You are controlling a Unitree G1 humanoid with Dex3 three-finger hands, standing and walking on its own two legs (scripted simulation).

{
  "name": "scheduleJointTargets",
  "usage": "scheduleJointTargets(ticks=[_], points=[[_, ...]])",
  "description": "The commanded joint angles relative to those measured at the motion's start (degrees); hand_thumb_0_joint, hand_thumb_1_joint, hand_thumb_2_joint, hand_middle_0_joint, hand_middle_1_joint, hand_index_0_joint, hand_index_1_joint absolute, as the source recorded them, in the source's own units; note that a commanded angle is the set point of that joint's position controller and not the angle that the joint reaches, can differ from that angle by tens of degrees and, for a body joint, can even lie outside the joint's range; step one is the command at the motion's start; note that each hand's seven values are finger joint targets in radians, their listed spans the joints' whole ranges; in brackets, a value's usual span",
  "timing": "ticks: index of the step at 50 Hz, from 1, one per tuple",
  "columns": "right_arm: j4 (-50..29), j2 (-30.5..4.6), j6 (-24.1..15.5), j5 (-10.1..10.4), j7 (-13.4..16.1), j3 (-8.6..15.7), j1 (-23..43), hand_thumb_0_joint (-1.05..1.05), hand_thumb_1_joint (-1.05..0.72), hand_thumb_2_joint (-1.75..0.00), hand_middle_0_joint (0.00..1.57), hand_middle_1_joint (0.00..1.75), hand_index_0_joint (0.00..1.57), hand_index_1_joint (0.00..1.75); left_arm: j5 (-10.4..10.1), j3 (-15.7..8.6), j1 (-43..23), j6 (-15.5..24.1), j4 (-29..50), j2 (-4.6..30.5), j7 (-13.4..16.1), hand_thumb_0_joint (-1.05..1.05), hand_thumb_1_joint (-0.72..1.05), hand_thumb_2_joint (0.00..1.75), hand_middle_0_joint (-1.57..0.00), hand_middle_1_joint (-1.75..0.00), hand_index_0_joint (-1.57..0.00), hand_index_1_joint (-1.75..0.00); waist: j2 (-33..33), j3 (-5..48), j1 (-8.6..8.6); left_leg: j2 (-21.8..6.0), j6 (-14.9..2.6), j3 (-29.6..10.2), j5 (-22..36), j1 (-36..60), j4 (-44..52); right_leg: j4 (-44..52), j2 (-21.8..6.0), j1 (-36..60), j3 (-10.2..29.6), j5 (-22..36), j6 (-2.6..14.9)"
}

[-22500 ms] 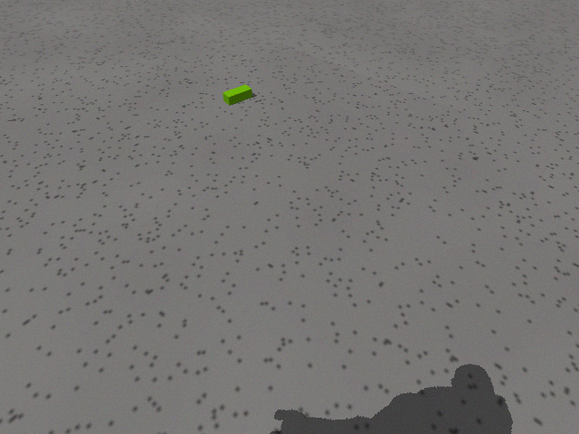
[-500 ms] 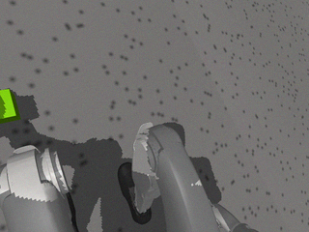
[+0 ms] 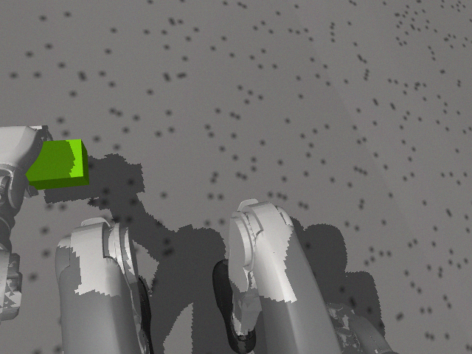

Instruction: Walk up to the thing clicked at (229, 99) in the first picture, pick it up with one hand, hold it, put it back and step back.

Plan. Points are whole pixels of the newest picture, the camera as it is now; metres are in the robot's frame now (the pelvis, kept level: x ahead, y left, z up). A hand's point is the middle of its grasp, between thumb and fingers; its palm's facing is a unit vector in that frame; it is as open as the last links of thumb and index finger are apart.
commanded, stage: settle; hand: left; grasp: from above
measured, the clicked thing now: (31, 167) +0.43 +0.30 -0.19
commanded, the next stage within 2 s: lift in 0.04 s
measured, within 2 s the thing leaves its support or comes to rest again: neither
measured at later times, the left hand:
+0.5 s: hand out of the picture +0.40 +0.31 -0.09, palm faces -0.45 -0.08 -0.89, open 10.1 cm
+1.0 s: hand out of the picture +0.35 +0.31 +0.10, palm faces -0.40 -0.11 -0.91, open 10.1 cm
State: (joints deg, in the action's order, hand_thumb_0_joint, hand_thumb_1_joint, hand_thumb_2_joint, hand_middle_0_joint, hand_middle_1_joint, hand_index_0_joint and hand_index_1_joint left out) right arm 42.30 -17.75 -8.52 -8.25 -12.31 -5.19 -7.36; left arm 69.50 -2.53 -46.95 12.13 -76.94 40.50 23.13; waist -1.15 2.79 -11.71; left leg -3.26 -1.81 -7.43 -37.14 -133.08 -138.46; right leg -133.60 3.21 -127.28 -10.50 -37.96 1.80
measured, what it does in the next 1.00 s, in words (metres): rises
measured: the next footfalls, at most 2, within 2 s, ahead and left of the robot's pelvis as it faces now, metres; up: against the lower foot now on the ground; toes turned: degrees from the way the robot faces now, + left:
none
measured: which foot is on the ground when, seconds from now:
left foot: down 0.00-1.00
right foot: down 0.00-1.00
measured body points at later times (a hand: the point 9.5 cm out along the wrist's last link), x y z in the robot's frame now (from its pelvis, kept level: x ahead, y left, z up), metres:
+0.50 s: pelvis +0.00 +0.00 +0.05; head +0.20 +0.06 +0.45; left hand +0.42 +0.31 -0.04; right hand +0.09 -0.26 -0.07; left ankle +0.09 +0.12 -0.29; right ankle +0.10 -0.10 -0.29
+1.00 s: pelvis +0.01 +0.01 +0.20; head +0.15 +0.05 +0.62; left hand +0.36 +0.32 +0.15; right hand +0.17 -0.24 +0.08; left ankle +0.09 +0.12 -0.29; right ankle +0.10 -0.10 -0.29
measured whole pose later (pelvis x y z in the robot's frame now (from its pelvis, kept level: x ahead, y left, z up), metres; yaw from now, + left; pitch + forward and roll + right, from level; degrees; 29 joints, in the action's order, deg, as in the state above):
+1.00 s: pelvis +0.01 +0.01 +0.20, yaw +7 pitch +29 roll -5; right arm 38.5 -14.2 1.4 1.3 -0.3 1.6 -8.6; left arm 59.3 4.5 -25.0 4.1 -42.7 30.5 8.3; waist 2.2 11.1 -4.3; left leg -1.3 -1.8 -2.2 -33.7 -96.9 -101.4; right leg -99.0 2.5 -92.8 -4.2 -35.5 0.6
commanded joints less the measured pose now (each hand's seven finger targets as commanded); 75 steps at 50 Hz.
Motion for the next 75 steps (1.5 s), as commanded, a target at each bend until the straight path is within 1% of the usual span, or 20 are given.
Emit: scheduleJointTargets(ticks=[1,3,7,8,9,12,17,23,33,35,37,42,44,47,54,56,58,68,73,75], points=[[-1.4,-13.3,0.5,0.6,1.9,5.1,-10.1,0.0,-0.9,-0.9,0.2,0.3,0.2,0.3,0.1,-2.3,-18.0,0.3,10.0,14.9,1.9,0.0,0.54,0.84,-0.96,-0.69,-0.94,-0.72,16.8,36.9,-0.07,1.6,0.17,2.5,5.9,28.6,14.5,15.3,2.3,17.0,1.3,8.5,0.84],[-1.1,-12.7,1.0,0.7,2.4,5.2,-10.3,0.0,-0.9,-0.9,0.2,0.3,0.2,0.3,-0.2,-1.3,-17.9,0.0,9.8,12.7,1.8,0.0,0.53,0.86,-0.97,-0.68,-0.94,-0.72,17.4,37.6,0.17,1.9,0.21,3.0,5.8,28.7,15.2,15.8,2.1,17.3,1.6,8.4,0.89],[-1.0,-12.6,1.8,1.1,3.4,5.9,-11.2,0.0,-0.92,-0.91,0.2,0.3,0.2,0.3,-0.4,-1.0,-18.9,-0.3,11.2,13.0,1.0,0.0,0.51,0.85,-0.98,-0.7,-0.95,-0.74,16.4,38.6,0.17,1.9,0.07,3.1,6.1,30.4,16.3,16.7,1.9,17.5,1.6,8.9,0.95],[-1.3,-12.5,1.9,1.0,3.6,5.9,-11.3,0.0,-0.89,-0.89,0.2,0.3,0.2,0.3,-0.9,-0.8,-17.9,-0.5,10.7,12.2,0.7,0.0,0.51,0.85,-0.9,-0.67,-0.88,-0.69,15.9,38.5,0.26,2.0,-0.13,3.4,6.1,29.8,16.5,17.5,1.8,18.3,1.8,9.1,0.74],[-1.4,-12.2,2.0,1.1,3.7,6.1,-11.5,0.0,-0.92,-0.91,0.2,0.3,0.2,0.3,-1.5,-0.7,-17.5,-0.7,10.6,12.2,0.3,0.0,0.49,0.84,-0.97,-0.69,-0.94,-0.72,14.6,38.5,0.28,2.0,-0.27,3.5,5.5,29.2,16.5,18.4,1.9,19.6,2.7,7.8,0.77],[-1.4,-12.0,2.6,1.8,4.4,6.8,-11.8,0.0,-0.91,-0.91,0.2,0.3,0.2,0.3,-3.0,-1.4,-15.6,-1.6,13.5,12.2,-1.4,0.0,0.49,0.81,-0.9,-0.71,-0.9,-0.72,16.4,42.2,2.54,2.3,-0.1,4.1,6.5,32.3,18.7,18.9,1.5,20.5,2.4,9.1,0.84],[-2.4,-11.3,4.1,3.4,5.1,8.3,-12.1,0.0,-0.91,-0.91,0.2,0.3,0.2,0.3,-4.7,-1.6,-14.1,-2.5,19.7,12.4,-4.9,0.0,0.48,0.82,-0.89,-0.72,-0.89,-0.72,15.2,43.5,3.97,2.6,-0.37,4.3,6.2,34.0,21.6,21.1,1.3,22.4,3.3,9.1,1.05],[-3.8,-10.0,5.7,5.0,6.6,9.3,-12.2,0.0,-0.91,-0.9,0.2,0.3,0.2,0.3,-6.1,-0.5,-10.2,-2.4,26.2,9.9,-7.9,0.0,0.52,0.83,-0.89,-0.77,-0.9,-0.76,12.7,44.4,4.81,2.9,-0.68,5.2,6.6,36.4,25.1,25.4,1.2,26.7,4.8,9.3,0.83],[-6.3,-9.7,7.0,7.4,9.0,10.8,-10.8,0.0,-0.9,-0.9,0.2,0.3,0.2,0.3,-8.6,0.7,-4.0,-3.4,35.8,7.3,-10.7,0.0,0.52,0.84,-0.86,-0.82,-0.89,-0.79,12.7,43.1,6.27,2.6,-0.22,2.5,1.8,45.7,36.6,32.1,0.8,30.5,5.0,5.8,0.67],[-6.9,-9.2,7.3,7.8,9.5,10.9,-10.4,0.0,-0.91,-0.9,0.2,0.3,0.2,0.3,-9.1,0.0,-2.1,-4.0,38.0,8.0,-10.9,0.0,0.51,0.84,-0.86,-0.82,-0.89,-0.79,11.5,43.7,6.79,2.8,-0.29,3.2,3.0,47.8,38.1,35.0,0.9,34.1,5.6,6.0,0.6],[-7.1,-8.6,7.6,8.2,10.0,10.9,-10.3,0.0,-0.91,-0.9,0.2,0.3,0.2,0.3,-9.5,1.4,-1.0,-4.6,39.8,6.0,-11.3,0.0,0.52,0.84,-0.87,-0.83,-0.9,-0.8,11.3,44.2,6.51,2.9,-0.31,3.8,4.8,50.4,39.7,37.2,0.8,36.6,6.0,7.6,0.48],[-7.3,-7.9,8.1,9.0,11.5,11.0,-9.4,0.0,-0.91,-0.9,0.2,0.3,0.2,0.3,-10.0,1.4,1.6,-6.3,43.6,5.5,-11.9,0.0,0.52,0.88,-0.88,-0.83,-0.9,-0.81,11.6,41.8,6.57,2.9,-0.22,3.8,5.9,56.3,45.7,42.6,0.5,41.9,6.8,8.6,0.15],[-7.8,-7.9,8.4,9.4,12.0,11.1,-8.8,0.0,-0.91,-0.9,0.2,0.3,0.2,0.3,-10.1,0.5,4.3,-7.1,44.0,5.9,-11.9,0.0,0.51,0.87,-0.88,-0.81,-0.9,-0.8,10.8,42.1,7.5,2.9,-0.14,3.8,6.5,60.1,48.8,45.4,0.5,45.1,7.0,8.6,0.12],[-8.0,-6.9,8.6,9.8,12.9,10.7,-7.8,0.0,-0.91,-0.9,0.2,0.3,0.2,0.3,-10.7,2.5,6.5,-8.1,44.7,3.3,-12.4,0.0,0.51,0.88,-0.89,-0.81,-0.9,-0.8,9.7,39.5,6.88,2.8,-0.14,3.9,6.6,63.7,53.1,49.7,0.6,49.4,7.3,9.0,-0.12],[-7.9,-5.6,8.6,10.8,14.8,9.8,-6.7,0.0,-0.91,-0.91,0.2,0.3,0.2,0.3,-11.3,2.9,13.1,-9.4,45.7,1.7,-13.2,0.0,0.52,0.89,-0.93,-0.78,-0.93,-0.79,8.4,33.4,7.7,2.9,0.23,4.0,7.1,73.2,64.3,59.8,0.7,60.2,8.1,9.1,-0.18],[-7.3,-5.2,8.2,10.8,15.3,9.7,-6.9,0.0,-0.91,-0.91,0.2,0.3,0.2,0.3,-11.4,4.6,11.5,-9.4,45.0,-0.2,-13.5,0.0,0.54,0.89,-0.94,-0.79,-0.94,-0.8,8.2,29.5,6.45,2.6,0.4,3.8,6.6,75.1,67.3,62.8,0.8,61.1,8.4,8.7,-0.19],[-6.8,-5.2,7.6,10.9,15.7,9.6,-7.0,0.0,-0.91,-0.91,0.2,0.3,0.2,0.3,-11.3,4.7,10.6,-9.1,43.9,0.1,-13.5,0.0,0.54,0.86,-0.93,-0.79,-0.93,-0.79,8.0,27.5,6.5,2.5,0.52,3.5,5.7,77.4,70.2,65.3,0.9,63.2,8.7,8.0,-0.21],[-6.4,-5.3,6.1,10.8,15.6,9.6,-8.3,0.0,-0.91,-0.91,0.2,0.3,0.2,0.3,-10.6,7.9,10.7,-8.0,39.5,-3.8,-13.4,0.0,0.52,0.9,-0.93,-0.79,-0.92,-0.8,7.5,22.9,7.29,2.5,1.23,3.9,12.2,90.9,82.2,76.8,1.0,75.2,9.0,13.9,-0.12],[-6.1,-5.0,6.3,10.9,15.4,9.7,-9.1,0.0,-0.91,-0.91,0.2,0.3,0.2,0.3,-10.5,8.3,11.8,-9.0,39.5,-4.7,-12.6,0.0,0.55,0.9,-0.97,-0.76,-0.95,-0.78,6.8,23.0,7.78,2.6,1.43,5.0,20.4,97.2,86.0,81.4,1.0,82.1,9.5,20.2,0.14],[-6.3,-5.2,6.5,10.9,15.4,9.8,-9.0,0.0,-0.91,-0.91,0.2,0.3,0.2,0.3,-10.4,6.9,12.1,-9.4,39.7,-3.0,-12.3,0.0,0.54,0.89,-0.97,-0.74,-0.95,-0.77,6.4,22.5,8.43,2.9,1.33,5.6,22.4,98.6,87.6,83.4,0.8,85.0,9.7,21.9,0.03]])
